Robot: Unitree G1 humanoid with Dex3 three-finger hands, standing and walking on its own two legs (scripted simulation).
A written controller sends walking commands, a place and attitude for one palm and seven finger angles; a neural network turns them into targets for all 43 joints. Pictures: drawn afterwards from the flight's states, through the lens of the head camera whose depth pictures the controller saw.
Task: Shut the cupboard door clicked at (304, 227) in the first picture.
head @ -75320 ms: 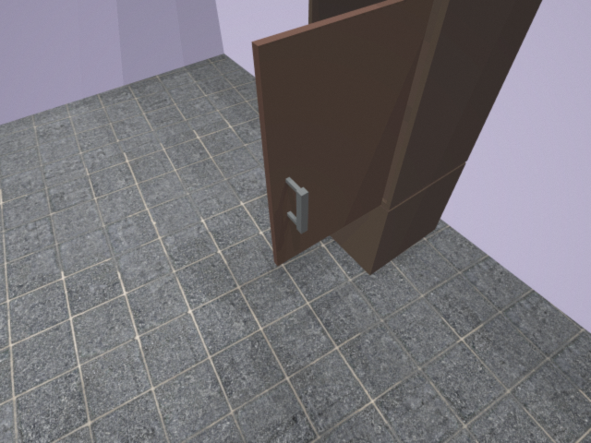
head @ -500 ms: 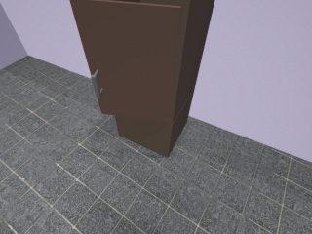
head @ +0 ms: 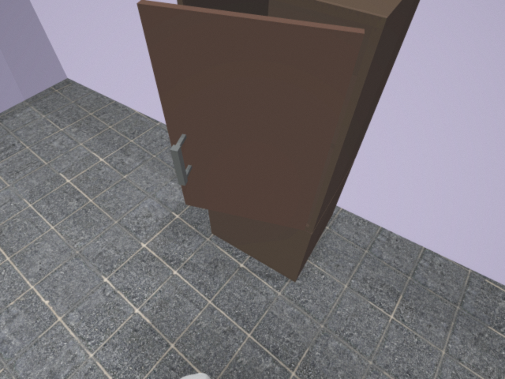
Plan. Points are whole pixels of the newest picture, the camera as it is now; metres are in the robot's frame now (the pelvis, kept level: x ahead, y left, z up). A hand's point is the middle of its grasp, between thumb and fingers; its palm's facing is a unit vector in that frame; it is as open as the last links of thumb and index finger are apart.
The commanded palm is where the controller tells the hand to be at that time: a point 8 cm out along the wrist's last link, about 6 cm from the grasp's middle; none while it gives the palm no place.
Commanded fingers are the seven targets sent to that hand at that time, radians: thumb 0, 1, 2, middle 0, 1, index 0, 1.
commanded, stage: take the last steps up to it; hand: left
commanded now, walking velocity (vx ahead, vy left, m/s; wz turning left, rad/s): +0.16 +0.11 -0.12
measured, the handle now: (182, 160) +0.61 +0.22 -0.09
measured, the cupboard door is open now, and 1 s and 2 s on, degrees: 18 18 18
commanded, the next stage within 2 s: come to a stop and stand still in 0.04 s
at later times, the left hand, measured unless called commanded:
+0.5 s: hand (152, 340) +0.20 +0.21 -0.17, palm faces -0.03 -0.98 -0.20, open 7.3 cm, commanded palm none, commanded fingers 0.00 0.90 0.90 -0.20 -0.30 -0.20 -0.30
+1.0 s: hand (162, 351) +0.19 +0.18 -0.16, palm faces -0.09 -0.97 -0.25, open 7.4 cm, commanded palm none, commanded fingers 0.00 0.90 0.90 -0.20 -0.30 -0.20 -0.30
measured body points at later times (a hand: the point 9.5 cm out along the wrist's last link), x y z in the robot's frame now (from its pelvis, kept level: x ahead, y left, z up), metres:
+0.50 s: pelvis +0.12 +0.03 +0.01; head +0.17 +0.04 +0.46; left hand +0.21 +0.26 -0.15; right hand +0.12 -0.20 -0.14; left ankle +0.07 +0.14 -0.72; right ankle +0.10 -0.07 -0.71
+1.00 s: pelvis +0.11 +0.00 +0.00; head +0.13 -0.02 +0.45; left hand +0.19 +0.23 -0.15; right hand +0.14 -0.23 -0.16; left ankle +0.08 +0.14 -0.72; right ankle +0.10 -0.13 -0.72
